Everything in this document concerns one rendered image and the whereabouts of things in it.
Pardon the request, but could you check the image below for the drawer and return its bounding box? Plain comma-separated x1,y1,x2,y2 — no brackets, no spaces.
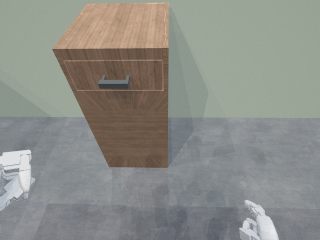
64,59,163,90

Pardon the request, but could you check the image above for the right robot hand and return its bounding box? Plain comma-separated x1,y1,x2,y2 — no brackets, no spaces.
239,200,279,240

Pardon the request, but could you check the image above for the left robot hand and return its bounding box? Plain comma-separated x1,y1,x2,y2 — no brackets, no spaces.
0,150,35,213

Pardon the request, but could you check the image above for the cabinet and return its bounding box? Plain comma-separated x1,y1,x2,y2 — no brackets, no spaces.
52,2,169,168

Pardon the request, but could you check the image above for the handle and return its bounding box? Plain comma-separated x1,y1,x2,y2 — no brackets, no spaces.
98,75,130,89

